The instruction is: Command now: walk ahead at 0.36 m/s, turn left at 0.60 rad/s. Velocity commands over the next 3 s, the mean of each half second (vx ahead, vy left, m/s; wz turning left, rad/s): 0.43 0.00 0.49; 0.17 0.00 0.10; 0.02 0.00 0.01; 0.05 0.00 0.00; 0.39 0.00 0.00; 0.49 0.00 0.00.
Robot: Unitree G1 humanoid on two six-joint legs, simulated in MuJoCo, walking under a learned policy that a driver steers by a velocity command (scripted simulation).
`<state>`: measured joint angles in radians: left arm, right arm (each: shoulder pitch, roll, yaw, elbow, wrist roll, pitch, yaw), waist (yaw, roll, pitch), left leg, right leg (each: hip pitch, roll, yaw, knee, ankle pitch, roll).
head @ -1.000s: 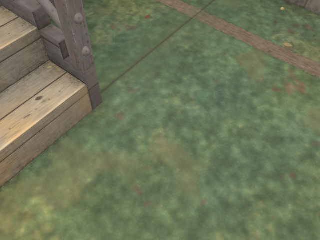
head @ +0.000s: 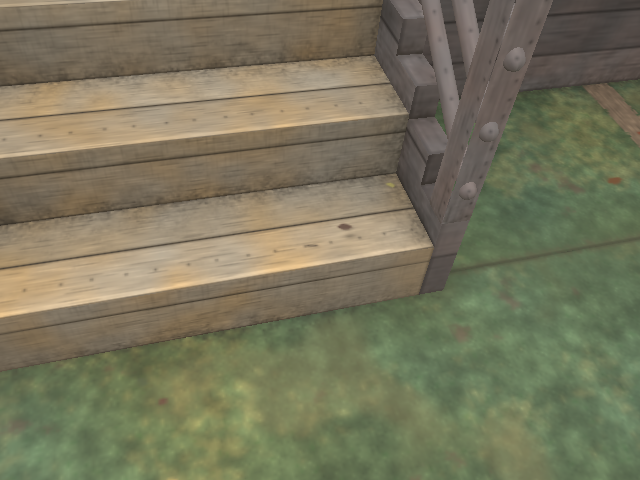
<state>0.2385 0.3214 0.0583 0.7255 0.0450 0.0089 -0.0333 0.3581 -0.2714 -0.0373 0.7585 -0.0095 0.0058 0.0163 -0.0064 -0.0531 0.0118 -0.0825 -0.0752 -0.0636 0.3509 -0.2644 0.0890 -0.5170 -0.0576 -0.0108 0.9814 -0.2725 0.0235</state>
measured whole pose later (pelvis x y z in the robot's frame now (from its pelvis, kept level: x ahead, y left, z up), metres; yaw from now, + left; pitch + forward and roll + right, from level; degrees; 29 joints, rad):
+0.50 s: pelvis +0.25 -0.02 +0.00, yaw +14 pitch +1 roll -1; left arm 0.26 0.27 0.04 0.79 0.03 -0.08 -0.01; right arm 0.27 -0.31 -0.04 0.82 -0.04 -0.05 0.04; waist 0.00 0.05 0.04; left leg -0.43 -0.05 -0.07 1.08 -0.31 0.07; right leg -0.22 0.04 -0.05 0.39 -0.18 -0.05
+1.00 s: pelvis +0.40 +0.05 -0.01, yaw +15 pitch -1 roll -1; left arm 0.21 0.20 0.01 0.97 0.02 0.03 0.03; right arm 0.16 -0.19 0.02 0.97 -0.02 -0.05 -0.03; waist 0.02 -0.02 0.07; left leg -0.30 -0.05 0.03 0.40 -0.10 0.08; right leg -0.27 -0.02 0.01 0.69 -0.44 0.01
